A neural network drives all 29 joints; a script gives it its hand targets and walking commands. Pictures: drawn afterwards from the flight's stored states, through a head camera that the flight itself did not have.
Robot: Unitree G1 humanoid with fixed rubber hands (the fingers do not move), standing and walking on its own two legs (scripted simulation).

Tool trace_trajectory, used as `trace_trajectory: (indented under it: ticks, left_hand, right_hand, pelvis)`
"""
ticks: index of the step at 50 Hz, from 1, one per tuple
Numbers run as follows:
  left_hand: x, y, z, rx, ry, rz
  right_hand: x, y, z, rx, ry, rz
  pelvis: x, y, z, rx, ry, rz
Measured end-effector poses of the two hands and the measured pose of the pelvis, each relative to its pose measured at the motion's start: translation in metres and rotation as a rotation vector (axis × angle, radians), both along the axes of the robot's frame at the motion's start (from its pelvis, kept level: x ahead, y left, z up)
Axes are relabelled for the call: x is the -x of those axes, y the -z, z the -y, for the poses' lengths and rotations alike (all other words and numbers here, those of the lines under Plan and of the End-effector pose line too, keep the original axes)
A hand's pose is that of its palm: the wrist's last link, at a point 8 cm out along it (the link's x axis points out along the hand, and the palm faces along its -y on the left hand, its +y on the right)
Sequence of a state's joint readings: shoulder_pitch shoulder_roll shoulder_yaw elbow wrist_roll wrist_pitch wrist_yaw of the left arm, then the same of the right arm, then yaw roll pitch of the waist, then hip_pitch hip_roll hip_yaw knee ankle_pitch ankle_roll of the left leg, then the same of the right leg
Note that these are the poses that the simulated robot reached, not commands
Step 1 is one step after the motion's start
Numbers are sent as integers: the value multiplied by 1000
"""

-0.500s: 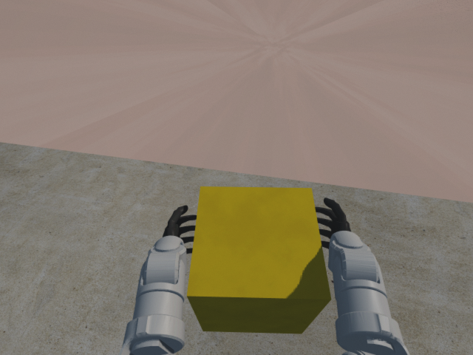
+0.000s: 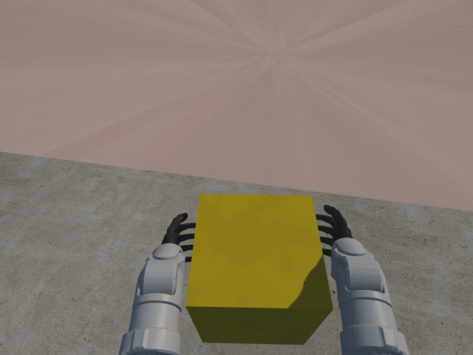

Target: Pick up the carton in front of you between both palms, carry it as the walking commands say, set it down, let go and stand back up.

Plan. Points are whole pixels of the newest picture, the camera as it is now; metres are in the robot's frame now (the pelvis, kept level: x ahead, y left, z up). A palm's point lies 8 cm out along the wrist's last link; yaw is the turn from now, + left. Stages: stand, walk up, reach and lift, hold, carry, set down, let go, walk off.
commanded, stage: reach and lift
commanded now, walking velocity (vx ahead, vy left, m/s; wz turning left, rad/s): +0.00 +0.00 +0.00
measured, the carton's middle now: (254, 273) +0.29 +0.00 -0.05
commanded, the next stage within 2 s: hold in 0.02 s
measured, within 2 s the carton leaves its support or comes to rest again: neither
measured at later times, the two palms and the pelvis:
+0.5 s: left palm (169, 251) +0.27 +0.15 +0.05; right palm (344, 245) +0.28 -0.15 +0.06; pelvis -0.01 +0.00 +0.00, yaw +0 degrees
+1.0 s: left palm (185, 212) +0.33 +0.12 +0.08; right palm (354, 210) +0.34 -0.17 +0.08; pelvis +0.05 -0.02 +0.00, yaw +0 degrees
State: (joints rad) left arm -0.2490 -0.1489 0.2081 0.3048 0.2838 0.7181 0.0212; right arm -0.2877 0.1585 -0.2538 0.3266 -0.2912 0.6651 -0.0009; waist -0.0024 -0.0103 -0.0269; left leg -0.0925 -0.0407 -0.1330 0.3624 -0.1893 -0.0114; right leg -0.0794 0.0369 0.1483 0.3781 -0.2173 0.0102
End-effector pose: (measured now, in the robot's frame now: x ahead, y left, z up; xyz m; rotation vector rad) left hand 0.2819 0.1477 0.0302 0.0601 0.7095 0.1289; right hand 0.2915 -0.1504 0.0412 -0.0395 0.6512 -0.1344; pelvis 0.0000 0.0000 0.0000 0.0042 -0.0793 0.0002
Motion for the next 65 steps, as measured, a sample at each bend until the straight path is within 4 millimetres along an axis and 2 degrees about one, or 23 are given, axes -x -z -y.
trace_trajectory:
  ticks: [10, 24, 36, 41, 46, 51, 55, 57, 61, 65]
  left_hand:
    - [4, -17, 2, 1, 1, 32]
    - [8, -17, 1, 2, -6, 13]
    - [2, -18, 1, 0, -4, 25]
    - [-10, -24, 12, 1, -9, 56]
    - [-31, -39, 27, 17, -16, 77]
    - [-57, -54, 21, 40, -45, 64]
    - [-82, -55, 9, 66, -69, 95]
    - [-93, -54, 9, 68, -67, 70]
    - [-122, -56, 22, 64, -31, 10]
    - [-167, -62, 41, 70, 2, 26]
  right_hand:
    - [4, -17, 2, 1, 9, 33]
    - [9, -17, 0, 2, 18, 14]
    - [5, -18, 0, -3, 26, 27]
    - [-5, -20, 11, -19, 37, 57]
    - [-22, -30, 26, -52, 59, 76]
    - [-53, -47, 20, -75, 59, 61]
    - [-81, -52, 8, -66, 43, 91]
    - [-91, -49, 9, -67, 46, 67]
    - [-108, -46, 22, -82, 90, 8]
    - [-142, -53, 42, -90, 128, 25]
  pelvis:
    - [2, -1, 1, 1, -2, 26]
    - [13, 0, -1, 2, 2, 42]
    - [11, 3, -2, -2, 20, -2]
    - [2, 8, 7, -2, 41, -67]
    - [-22, 8, 19, -5, 3, -116]
    - [-56, 0, 17, -32, -6, -161]
    - [-92, 11, 10, -38, 19, -164]
    - [-111, 11, 9, -33, 39, -169]
    - [-152, 3, 13, -3, 49, -180]
    - [-195, 2, 25, 8, 47, -174]
